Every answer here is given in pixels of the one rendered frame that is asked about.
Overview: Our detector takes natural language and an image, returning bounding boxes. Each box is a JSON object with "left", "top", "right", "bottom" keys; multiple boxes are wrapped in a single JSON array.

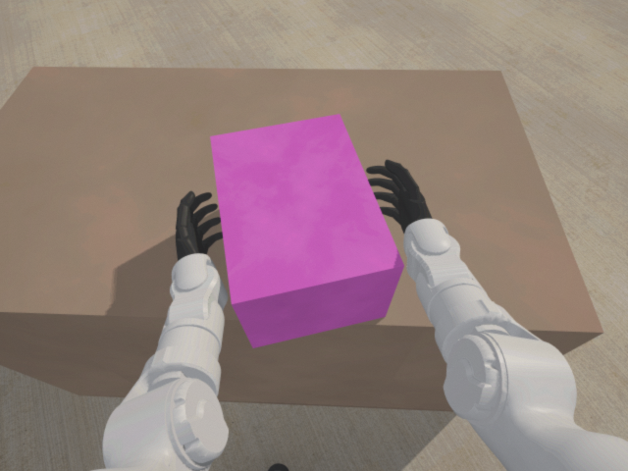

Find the robot left hand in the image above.
[{"left": 176, "top": 191, "right": 223, "bottom": 261}]

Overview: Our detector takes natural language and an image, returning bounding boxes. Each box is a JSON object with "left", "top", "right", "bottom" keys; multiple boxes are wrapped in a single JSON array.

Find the carton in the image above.
[{"left": 210, "top": 114, "right": 404, "bottom": 348}]

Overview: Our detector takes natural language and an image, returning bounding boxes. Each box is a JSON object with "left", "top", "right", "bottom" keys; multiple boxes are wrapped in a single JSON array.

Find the pedestal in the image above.
[{"left": 0, "top": 67, "right": 603, "bottom": 412}]

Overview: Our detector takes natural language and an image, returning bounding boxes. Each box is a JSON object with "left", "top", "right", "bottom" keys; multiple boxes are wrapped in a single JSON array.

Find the robot right forearm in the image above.
[{"left": 403, "top": 219, "right": 577, "bottom": 407}]

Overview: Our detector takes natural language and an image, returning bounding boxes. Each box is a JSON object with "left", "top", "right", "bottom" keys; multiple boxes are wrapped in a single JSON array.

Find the right robot upper arm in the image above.
[{"left": 444, "top": 332, "right": 628, "bottom": 471}]

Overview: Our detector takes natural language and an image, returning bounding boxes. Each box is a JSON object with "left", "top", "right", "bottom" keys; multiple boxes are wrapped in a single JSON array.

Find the robot right hand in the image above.
[{"left": 366, "top": 160, "right": 433, "bottom": 233}]

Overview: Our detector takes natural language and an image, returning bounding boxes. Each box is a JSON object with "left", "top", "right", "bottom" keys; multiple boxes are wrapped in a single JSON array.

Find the robot left forearm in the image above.
[{"left": 102, "top": 253, "right": 228, "bottom": 469}]

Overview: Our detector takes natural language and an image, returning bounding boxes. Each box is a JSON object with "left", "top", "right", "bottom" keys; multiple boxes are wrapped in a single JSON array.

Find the left robot upper arm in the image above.
[{"left": 91, "top": 378, "right": 229, "bottom": 471}]

